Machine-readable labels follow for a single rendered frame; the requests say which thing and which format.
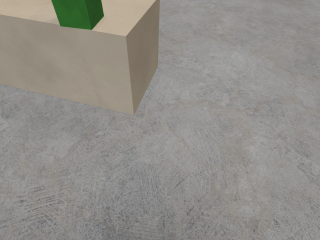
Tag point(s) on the carton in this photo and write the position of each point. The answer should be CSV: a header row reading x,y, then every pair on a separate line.
x,y
80,14

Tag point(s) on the pedestal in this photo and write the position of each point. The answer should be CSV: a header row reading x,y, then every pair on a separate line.
x,y
110,66

